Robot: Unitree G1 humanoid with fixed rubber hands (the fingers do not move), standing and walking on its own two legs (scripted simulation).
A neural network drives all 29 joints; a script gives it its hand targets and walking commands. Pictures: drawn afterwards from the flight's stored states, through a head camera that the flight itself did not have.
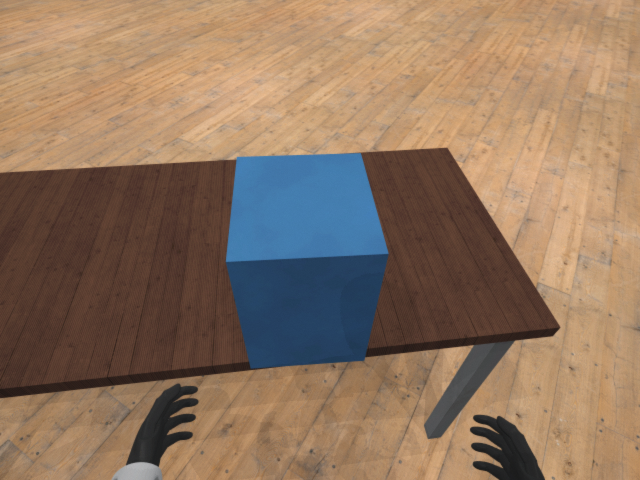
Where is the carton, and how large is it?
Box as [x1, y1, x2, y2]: [226, 153, 388, 368]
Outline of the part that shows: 360,153 237,157 226,264 251,368 352,361 364,359 388,253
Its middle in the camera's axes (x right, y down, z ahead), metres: -0.02 +0.04 +0.59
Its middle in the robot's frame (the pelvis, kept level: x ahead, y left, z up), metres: +0.41 +0.06 +0.02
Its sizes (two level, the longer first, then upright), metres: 0.196 0.179 0.257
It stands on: a table, 0.68 m high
